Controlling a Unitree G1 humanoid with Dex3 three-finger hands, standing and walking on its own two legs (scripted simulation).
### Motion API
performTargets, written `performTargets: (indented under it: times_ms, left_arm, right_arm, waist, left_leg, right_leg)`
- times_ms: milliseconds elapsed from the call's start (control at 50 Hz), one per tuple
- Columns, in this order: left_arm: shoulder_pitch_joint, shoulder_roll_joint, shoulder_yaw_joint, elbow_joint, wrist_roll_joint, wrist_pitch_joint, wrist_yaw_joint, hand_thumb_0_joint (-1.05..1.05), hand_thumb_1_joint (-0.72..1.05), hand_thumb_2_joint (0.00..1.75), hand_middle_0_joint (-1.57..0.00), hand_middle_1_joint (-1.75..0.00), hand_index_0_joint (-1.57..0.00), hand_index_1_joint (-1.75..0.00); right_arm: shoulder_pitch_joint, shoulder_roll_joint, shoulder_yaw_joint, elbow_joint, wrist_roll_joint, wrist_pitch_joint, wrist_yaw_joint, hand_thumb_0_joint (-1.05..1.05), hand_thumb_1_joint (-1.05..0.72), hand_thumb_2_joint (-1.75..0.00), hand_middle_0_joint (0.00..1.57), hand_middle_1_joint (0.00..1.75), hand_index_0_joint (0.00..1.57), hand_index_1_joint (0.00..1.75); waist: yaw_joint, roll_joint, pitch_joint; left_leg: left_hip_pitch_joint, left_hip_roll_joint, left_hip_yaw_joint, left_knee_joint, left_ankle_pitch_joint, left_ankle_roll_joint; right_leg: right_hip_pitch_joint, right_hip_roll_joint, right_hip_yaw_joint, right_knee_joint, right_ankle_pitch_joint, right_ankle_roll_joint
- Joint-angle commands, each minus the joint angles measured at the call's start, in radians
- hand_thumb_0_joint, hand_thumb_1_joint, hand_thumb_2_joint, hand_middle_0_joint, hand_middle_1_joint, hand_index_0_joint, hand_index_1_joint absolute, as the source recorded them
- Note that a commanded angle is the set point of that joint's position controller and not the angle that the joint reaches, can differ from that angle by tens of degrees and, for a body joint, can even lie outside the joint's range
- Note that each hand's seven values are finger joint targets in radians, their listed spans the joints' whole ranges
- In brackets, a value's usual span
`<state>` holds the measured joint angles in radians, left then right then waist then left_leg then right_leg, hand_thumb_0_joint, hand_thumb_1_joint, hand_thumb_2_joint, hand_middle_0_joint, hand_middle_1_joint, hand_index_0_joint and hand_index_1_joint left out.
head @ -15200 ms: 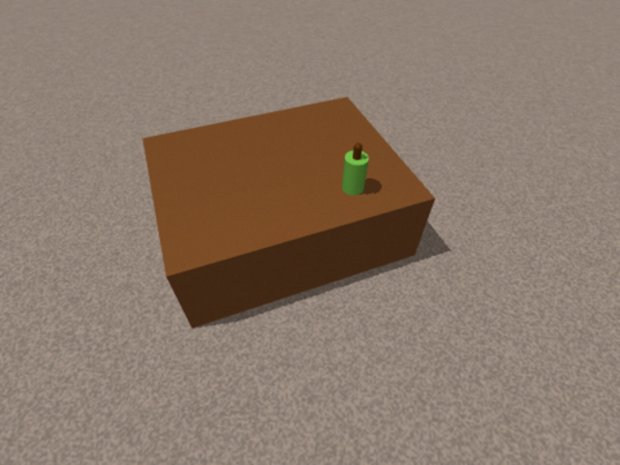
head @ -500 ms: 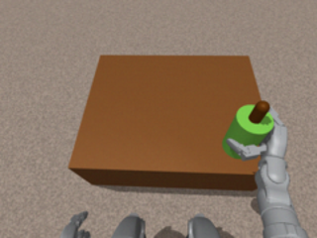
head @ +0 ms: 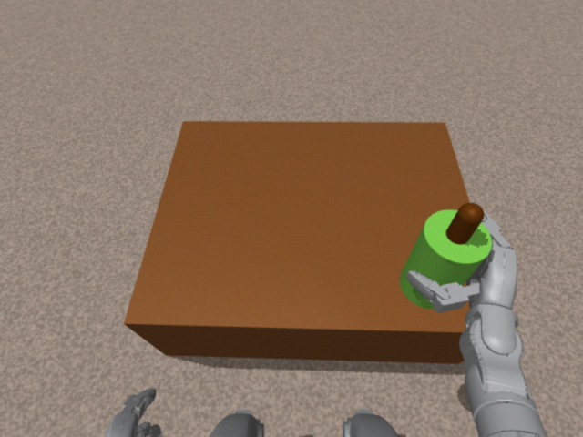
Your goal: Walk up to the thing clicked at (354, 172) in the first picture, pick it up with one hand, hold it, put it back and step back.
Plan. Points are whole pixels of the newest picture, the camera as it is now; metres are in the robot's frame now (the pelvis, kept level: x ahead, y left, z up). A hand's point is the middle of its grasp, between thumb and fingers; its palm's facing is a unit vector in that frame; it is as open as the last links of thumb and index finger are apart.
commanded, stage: lift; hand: right
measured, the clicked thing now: (446, 252) +0.35 -0.18 +0.04
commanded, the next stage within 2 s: hold in 0.02 s
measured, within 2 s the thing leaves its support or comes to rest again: neither
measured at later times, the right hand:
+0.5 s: hand (450, 267) +0.33 -0.18 +0.04, palm faces +0.26 +0.97 -0.03, open 11.0 cm
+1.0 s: hand (450, 267) +0.32 -0.18 +0.05, palm faces +0.25 +0.97 -0.03, open 11.1 cm
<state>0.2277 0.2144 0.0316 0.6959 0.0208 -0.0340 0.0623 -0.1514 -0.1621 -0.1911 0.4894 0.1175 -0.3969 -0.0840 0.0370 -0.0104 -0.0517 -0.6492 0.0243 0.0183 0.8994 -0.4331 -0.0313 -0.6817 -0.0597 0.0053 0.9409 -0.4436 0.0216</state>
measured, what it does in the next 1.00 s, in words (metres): stands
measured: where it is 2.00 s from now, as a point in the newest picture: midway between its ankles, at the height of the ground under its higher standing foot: outside the picture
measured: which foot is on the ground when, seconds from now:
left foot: down 0.00-1.00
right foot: down 0.00-1.00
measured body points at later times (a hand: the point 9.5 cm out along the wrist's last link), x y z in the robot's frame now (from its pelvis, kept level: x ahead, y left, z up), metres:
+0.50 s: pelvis +0.00 +0.00 +0.01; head +0.05 -0.01 +0.46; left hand +0.12 +0.25 -0.10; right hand +0.31 -0.24 +0.04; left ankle +0.01 +0.14 -0.69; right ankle +0.01 -0.13 -0.69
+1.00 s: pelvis +0.00 +0.00 +0.01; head +0.04 -0.01 +0.46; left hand +0.13 +0.24 -0.10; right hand +0.30 -0.23 +0.05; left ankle +0.01 +0.14 -0.69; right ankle +0.01 -0.13 -0.69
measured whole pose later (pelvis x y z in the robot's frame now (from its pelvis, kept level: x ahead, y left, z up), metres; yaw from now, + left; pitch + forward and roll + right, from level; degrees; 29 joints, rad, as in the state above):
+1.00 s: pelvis +0.00 +0.00 +0.01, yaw +0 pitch +6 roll +1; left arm 0.22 0.20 0.01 0.69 0.02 -0.04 0.07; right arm -0.10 -0.15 -0.14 0.43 0.11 -0.36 -0.11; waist 0.02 -0.01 -0.02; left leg -0.52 0.03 0.01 0.81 -0.39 -0.03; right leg -0.55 -0.05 0.00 0.84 -0.40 0.02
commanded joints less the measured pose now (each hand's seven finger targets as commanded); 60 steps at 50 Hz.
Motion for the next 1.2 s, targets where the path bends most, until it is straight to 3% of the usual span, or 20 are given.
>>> performTargets:
  times_ms: [0, 20, 140, 240, 320, 360, 500, 540, 620, 680, 720, 780, 840, 900, 940, 980, 1000, 1040, 1140, 1180]
  left_arm:
    - [0.005, 0.131, 0.041, -0.109, -0.002, -0.037, 0.011, 0.0, 0.89, 0.88, -0.19, -0.29, -0.2, -0.29]
    - [0.003, 0.138, 0.045, -0.107, -0.003, -0.04, 0.011, 0.0, 0.89, 0.88, -0.19, -0.3, -0.2, -0.29]
    - [0.013, 0.123, 0.035, -0.104, -0.004, -0.038, 0.012, 0.0, 0.89, 0.89, -0.2, -0.3, -0.2, -0.3]
    - [0.012, 0.134, 0.044, -0.103, -0.002, -0.036, 0.012, 0.0, 0.9, 0.89, -0.2, -0.3, -0.2, -0.3]
    - [-0.01, 0.128, 0.037, -0.113, -0.004, -0.038, 0.011, 0.0, 0.9, 0.88, -0.2, -0.3, -0.2, -0.29]
    - [-0.005, 0.133, 0.038, -0.113, -0.003, -0.037, 0.01, 0.0, 0.9, 0.88, -0.2, -0.3, -0.2, -0.29]
    - [-0.013, 0.132, 0.039, -0.117, -0.003, -0.046, 0.009, 0.0, 0.89, 0.89, -0.2, -0.3, -0.2, -0.3]
    - [-0.007, 0.126, 0.038, -0.115, -0.002, -0.042, 0.011, 0.0, 0.9, 0.89, -0.2, -0.3, -0.2, -0.3]
    - [-0.02, 0.1, 0.017, -0.123, -0.006, -0.046, 0.012, 0.0, 0.9, 0.89, -0.2, -0.3, -0.2, -0.3]
    - [-0.017, 0.124, 0.036, -0.11, -0.005, -0.045, 0.017, 0.0, 0.9, 0.89, -0.2, -0.3, -0.2, -0.3]
    - [-0.025, 0.11, 0.02, -0.121, -0.006, -0.046, 0.014, 0.0, 0.9, 0.89, -0.2, -0.3, -0.21, -0.3]
    - [-0.03, 0.111, 0.024, -0.116, -0.006, -0.044, 0.013, 0.0, 0.9, 0.89, -0.2, -0.3, -0.21, -0.3]
    - [-0.033, 0.125, 0.03, -0.123, -0.006, -0.048, 0.015, 0.0, 0.9, 0.89, -0.2, -0.3, -0.2, -0.29]
    - [-0.033, 0.124, 0.03, -0.12, -0.005, -0.054, 0.011, 0.0, 0.9, 0.89, -0.2, -0.3, -0.21, -0.29]
    - [-0.028, 0.111, 0.021, -0.122, -0.006, -0.049, 0.012, 0.0, 0.89, 0.89, -0.2, -0.3, -0.2, -0.3]
    - [-0.029, 0.119, 0.03, -0.117, -0.005, -0.051, 0.01, 0.0, 0.9, 0.89, -0.2, -0.3, -0.2, -0.3]
    - [-0.03, 0.098, 0.016, -0.123, -0.005, -0.05, 0.011, 0.0, 0.89, 0.9, -0.2, -0.3, -0.2, -0.3]
    - [-0.028, 0.118, 0.026, -0.112, -0.004, -0.048, 0.014, 0.0, 0.89, 0.89, -0.2, -0.3, -0.2, -0.3]
    - [-0.028, 0.119, 0.026, -0.125, -0.005, -0.049, 0.008, 0.0, 0.89, 0.89, -0.2, -0.3, -0.2, -0.3]
    - [-0.029, 0.122, 0.031, -0.118, -0.004, -0.052, 0.007, 0.0, 0.89, 0.89, -0.2, -0.3, -0.2, -0.3]
  right_arm:
    - [-0.388, -0.164, -0.056, -0.361, 0.03, -0.132, -0.006, 0.0, -0.19, -1.3, 1.26, 1.42, 1.31, 1.42]
    - [-0.358, -0.132, -0.03, -0.339, 0.031, -0.126, -0.003, 0.0, -0.18, -1.29, 1.26, 1.41, 1.3, 1.41]
    - [-0.371, -0.128, -0.016, -0.381, 0.029, -0.125, -0.005, 0.0, -0.09, -1.31, 1.27, 1.44, 1.31, 1.44]
    - [-0.345, -0.145, -0.03, -0.384, 0.026, -0.115, -0.012, 0.0, -0.04, -1.3, 1.25, 1.43, 1.3, 1.43]
    - [-0.359, -0.122, -0.007, -0.377, 0.025, -0.111, -0.016, 0.0, -0.09, -1.31, 1.26, 1.43, 1.31, 1.43]
    - [-0.358, -0.144, -0.022, -0.421, 0.022, -0.117, -0.022, 0.0, -0.08, -1.31, 1.27, 1.44, 1.31, 1.44]
    - [-0.331, -0.108, 0.01, -0.411, 0.025, -0.109, -0.022, 0.0, -0.08, -1.3, 1.26, 1.43, 1.31, 1.43]
    - [-0.322, -0.135, -0.015, -0.43, 0.023, -0.111, -0.029, 0.0, -0.08, -1.32, 1.27, 1.45, 1.32, 1.45]
    - [-0.35, -0.127, -0.001, -0.475, 0.026, -0.108, -0.028, 0.0, -0.07, -1.32, 1.27, 1.45, 1.32, 1.45]
    - [-0.293, -0.09, 0.023, -0.381, 0.021, -0.09, -0.026, 0.0, -0.1, -1.32, 1.28, 1.45, 1.32, 1.45]
    - [-0.364, -0.139, -0.007, -0.48, 0.018, -0.102, -0.032, 0.0, -0.07, -1.32, 1.27, 1.45, 1.32, 1.45]
    - [-0.319, -0.098, 0.018, -0.399, 0.02, -0.091, -0.03, 0.0, -0.09, -1.32, 1.27, 1.44, 1.32, 1.44]
    - [-0.341, -0.134, -0.011, -0.408, 0.019, -0.091, -0.033, 0.0, -0.09, -1.33, 1.29, 1.46, 1.33, 1.46]
    - [-0.323, -0.087, 0.028, -0.41, 0.023, -0.091, -0.027, 0.0, -0.1, -1.31, 1.27, 1.44, 1.32, 1.44]
    - [-0.34, -0.131, -0.008, -0.437, 0.022, -0.097, -0.033, 0.0, -0.09, -1.32, 1.27, 1.45, 1.32, 1.45]
    - [-0.302, -0.097, 0.016, -0.386, 0.023, -0.092, -0.028, 0.0, -0.09, -1.33, 1.29, 1.46, 1.34, 1.46]
    - [-0.381, -0.118, 0.001, -0.47, 0.023, -0.104, -0.033, 0.0, -0.09, -1.33, 1.28, 1.46, 1.33, 1.46]
    - [-0.316, -0.109, 0.005, -0.378, 0.021, -0.096, -0.029, 0.0, -0.08, -1.33, 1.28, 1.46, 1.33, 1.46]
    - [-0.315, -0.119, 0.003, -0.427, 0.02, -0.107, -0.029, 0.0, -0.09, -1.33, 1.28, 1.46, 1.33, 1.46]
    - [-0.307, -0.085, 0.033, -0.397, 0.022, -0.102, -0.023, 0.0, -0.1, -1.32, 1.28, 1.45, 1.33, 1.45]
  waist:
    - [0.002, -0.042, -0.359]
    - [0.005, -0.029, -0.346]
    - [0.006, -0.039, -0.369]
    - [-0.01, -0.043, -0.379]
    - [-0.001, -0.045, -0.306]
    - [-0.015, -0.065, -0.366]
    - [-0.009, -0.059, -0.33]
    - [-0.019, -0.048, -0.345]
    - [-0.017, -0.036, -0.339]
    - [-0.002, -0.016, -0.283]
    - [-0.019, -0.062, -0.332]
    - [-0.01, -0.027, -0.273]
    - [-0.017, -0.031, -0.295]
    - [-0.011, -0.041, -0.306]
    - [-0.024, -0.055, -0.317]
    - [-0.01, -0.007, -0.292]
    - [-0.015, -0.028, -0.33]
    - [-0.01, -0.022, -0.284]
    - [-0.028, -0.055, -0.321]
    - [-0.01, -0.032, -0.306]
  left_leg:
    - [0.17, -0.034, 0.006, -0.132, 0.299, 0.029]
    - [0.165, -0.034, 0.006, -0.132, 0.3, 0.029]
    - [0.178, -0.034, 0.012, -0.127, 0.355, 0.03]
    - [0.203, -0.029, 0.009, -0.135, 0.37, 0.029]
    - [0.175, -0.033, 0.016, -0.153, 0.291, 0.031]
    - [0.188, -0.033, 0.015, -0.149, 0.309, 0.034]
    - [0.19, -0.036, 0.021, -0.159, 0.302, 0.032]
    - [0.216, -0.032, 0.017, -0.166, 0.315, 0.031]
    - [0.254, -0.025, 0.006, -0.179, 0.346, 0.027]
    - [0.224, -0.025, 0.007, -0.186, 0.327, 0.025]
    - [0.24, -0.026, 0.006, -0.188, 0.311, 0.031]
    - [0.229, -0.027, 0.012, -0.196, 0.285, 0.029]
    - [0.234, -0.028, 0.013, -0.205, 0.26, 0.029]
    - [0.229, -0.032, 0.019, -0.193, 0.29, 0.031]
    - [0.256, -0.027, 0.014, -0.195, 0.315, 0.031]
    - [0.249, -0.029, 0.015, -0.196, 0.314, 0.027]
    - [0.26, -0.025, 0.007, -0.195, 0.331, 0.026]
    - [0.233, -0.028, 0.013, -0.189, 0.323, 0.028]
    - [0.242, -0.029, 0.016, -0.186, 0.311, 0.033]
    - [0.235, -0.029, 0.015, -0.187, 0.328, 0.028]
  right_leg:
    - [0.218, 0.036, -0.013, -0.141, 0.265, -0.025]
    - [0.218, 0.035, -0.012, -0.146, 0.265, -0.025]
    - [0.272, 0.03, -0.008, -0.15, 0.341, -0.017]
    - [0.28, 0.033, -0.011, -0.154, 0.363, -0.017]
    - [0.257, 0.032, -0.008, -0.184, 0.279, -0.017]
    - [0.3, 0.029, -0.004, -0.187, 0.31, -0.011]
    - [0.307, 0.027, -0.001, -0.203, 0.307, -0.01]
    - [0.307, 0.031, -0.006, -0.199, 0.314, -0.014]
    - [0.296, 0.04, -0.02, -0.197, 0.315, -0.023]
    - [0.283, 0.038, -0.02, -0.202, 0.294, -0.023]
    - [0.316, 0.037, -0.016, -0.214, 0.287, -0.017]
    - [0.277, 0.038, -0.014, -0.223, 0.257, -0.019]
    - [0.297, 0.037, -0.014, -0.234, 0.235, -0.019]
    - [0.32, 0.032, -0.008, -0.234, 0.274, -0.013]
    - [0.321, 0.036, -0.012, -0.228, 0.303, -0.012]
    - [0.294, 0.037, -0.014, -0.224, 0.29, -0.019]
    - [0.31, 0.039, -0.017, -0.216, 0.302, -0.02]
    - [0.299, 0.035, -0.013, -0.224, 0.304, -0.017]
    - [0.322, 0.035, -0.009, -0.229, 0.309, -0.009]
    - [0.32, 0.035, -0.011, -0.221, 0.317, -0.014]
